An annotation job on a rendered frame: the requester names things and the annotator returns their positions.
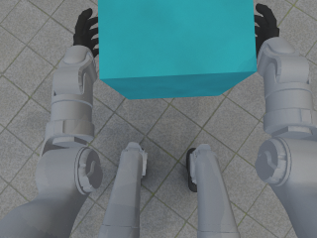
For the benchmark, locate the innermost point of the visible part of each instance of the left robot upper arm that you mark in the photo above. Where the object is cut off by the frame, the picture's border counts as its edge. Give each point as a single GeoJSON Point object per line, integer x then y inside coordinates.
{"type": "Point", "coordinates": [64, 178]}

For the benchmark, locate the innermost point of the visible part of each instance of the robot left hand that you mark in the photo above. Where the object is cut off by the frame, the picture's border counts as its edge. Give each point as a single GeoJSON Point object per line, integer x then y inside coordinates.
{"type": "Point", "coordinates": [83, 33]}

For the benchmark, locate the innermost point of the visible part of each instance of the robot left forearm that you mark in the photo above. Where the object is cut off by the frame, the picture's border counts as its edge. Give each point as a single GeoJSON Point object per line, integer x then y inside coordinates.
{"type": "Point", "coordinates": [72, 102]}

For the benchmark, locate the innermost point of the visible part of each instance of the robot right hand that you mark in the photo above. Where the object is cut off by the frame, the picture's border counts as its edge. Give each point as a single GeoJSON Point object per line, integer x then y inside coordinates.
{"type": "Point", "coordinates": [267, 26]}

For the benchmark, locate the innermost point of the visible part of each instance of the right robot thigh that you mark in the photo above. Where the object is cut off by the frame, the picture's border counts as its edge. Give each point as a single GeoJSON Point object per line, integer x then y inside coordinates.
{"type": "Point", "coordinates": [215, 216]}

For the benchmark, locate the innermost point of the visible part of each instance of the right robot upper arm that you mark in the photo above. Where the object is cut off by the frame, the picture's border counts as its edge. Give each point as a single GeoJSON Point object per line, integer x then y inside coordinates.
{"type": "Point", "coordinates": [289, 166]}

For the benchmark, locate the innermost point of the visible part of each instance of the robot left shin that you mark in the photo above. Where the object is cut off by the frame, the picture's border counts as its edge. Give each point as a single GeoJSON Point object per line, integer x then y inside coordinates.
{"type": "Point", "coordinates": [131, 145]}

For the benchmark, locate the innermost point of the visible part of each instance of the carton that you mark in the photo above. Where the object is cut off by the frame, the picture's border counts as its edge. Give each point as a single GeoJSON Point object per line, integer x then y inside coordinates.
{"type": "Point", "coordinates": [152, 49]}

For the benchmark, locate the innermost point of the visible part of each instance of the robot right forearm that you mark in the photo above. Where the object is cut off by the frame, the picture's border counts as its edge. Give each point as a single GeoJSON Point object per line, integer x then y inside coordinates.
{"type": "Point", "coordinates": [288, 93]}

